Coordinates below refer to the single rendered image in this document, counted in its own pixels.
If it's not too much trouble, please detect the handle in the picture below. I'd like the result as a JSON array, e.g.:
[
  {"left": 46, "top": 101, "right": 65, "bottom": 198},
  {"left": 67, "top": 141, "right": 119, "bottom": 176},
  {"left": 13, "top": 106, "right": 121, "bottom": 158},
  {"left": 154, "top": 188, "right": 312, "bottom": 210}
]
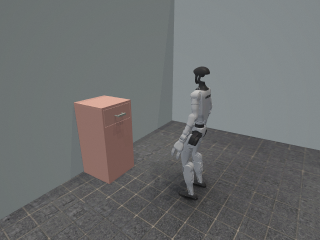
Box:
[{"left": 114, "top": 112, "right": 126, "bottom": 118}]

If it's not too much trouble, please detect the drawer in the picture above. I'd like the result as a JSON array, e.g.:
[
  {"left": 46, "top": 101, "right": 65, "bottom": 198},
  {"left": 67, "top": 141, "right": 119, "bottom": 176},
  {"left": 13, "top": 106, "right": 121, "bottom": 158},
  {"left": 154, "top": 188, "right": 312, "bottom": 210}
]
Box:
[{"left": 103, "top": 102, "right": 130, "bottom": 127}]

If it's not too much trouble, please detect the robot left hand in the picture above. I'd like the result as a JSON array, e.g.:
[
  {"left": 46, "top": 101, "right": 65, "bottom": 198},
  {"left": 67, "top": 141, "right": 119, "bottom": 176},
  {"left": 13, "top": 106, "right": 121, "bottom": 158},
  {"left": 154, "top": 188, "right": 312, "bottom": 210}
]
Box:
[{"left": 171, "top": 140, "right": 185, "bottom": 160}]

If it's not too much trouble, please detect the robot torso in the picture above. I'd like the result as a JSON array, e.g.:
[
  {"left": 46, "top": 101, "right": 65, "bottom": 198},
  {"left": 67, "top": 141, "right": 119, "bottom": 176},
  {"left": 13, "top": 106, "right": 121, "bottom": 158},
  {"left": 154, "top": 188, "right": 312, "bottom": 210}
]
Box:
[{"left": 191, "top": 87, "right": 211, "bottom": 139}]

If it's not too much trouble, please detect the robot right upper arm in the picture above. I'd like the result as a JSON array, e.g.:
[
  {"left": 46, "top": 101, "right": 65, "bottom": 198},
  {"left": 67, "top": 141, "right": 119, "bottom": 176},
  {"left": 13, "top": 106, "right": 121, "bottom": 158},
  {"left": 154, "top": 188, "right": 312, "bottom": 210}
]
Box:
[{"left": 208, "top": 87, "right": 213, "bottom": 111}]

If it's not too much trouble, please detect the robot left forearm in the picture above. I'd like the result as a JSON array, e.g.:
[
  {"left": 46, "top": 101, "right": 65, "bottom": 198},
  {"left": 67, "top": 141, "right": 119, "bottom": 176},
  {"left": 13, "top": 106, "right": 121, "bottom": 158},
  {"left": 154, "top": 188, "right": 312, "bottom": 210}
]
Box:
[{"left": 179, "top": 114, "right": 195, "bottom": 143}]

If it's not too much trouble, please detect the robot left thigh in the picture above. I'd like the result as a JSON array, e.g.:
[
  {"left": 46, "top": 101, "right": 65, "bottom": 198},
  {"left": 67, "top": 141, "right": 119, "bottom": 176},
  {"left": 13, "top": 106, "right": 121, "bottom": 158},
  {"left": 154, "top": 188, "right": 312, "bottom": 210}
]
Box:
[{"left": 181, "top": 132, "right": 199, "bottom": 171}]

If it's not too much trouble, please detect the cabinet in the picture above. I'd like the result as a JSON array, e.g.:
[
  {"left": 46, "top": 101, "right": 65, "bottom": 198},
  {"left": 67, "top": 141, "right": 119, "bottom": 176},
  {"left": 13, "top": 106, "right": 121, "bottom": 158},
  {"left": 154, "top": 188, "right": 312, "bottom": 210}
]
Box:
[{"left": 74, "top": 95, "right": 134, "bottom": 184}]

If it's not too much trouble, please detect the robot left upper arm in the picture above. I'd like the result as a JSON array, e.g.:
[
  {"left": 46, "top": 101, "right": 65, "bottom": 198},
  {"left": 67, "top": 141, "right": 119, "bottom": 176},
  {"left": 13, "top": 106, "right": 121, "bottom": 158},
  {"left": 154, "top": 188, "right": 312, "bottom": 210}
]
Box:
[{"left": 190, "top": 90, "right": 201, "bottom": 121}]

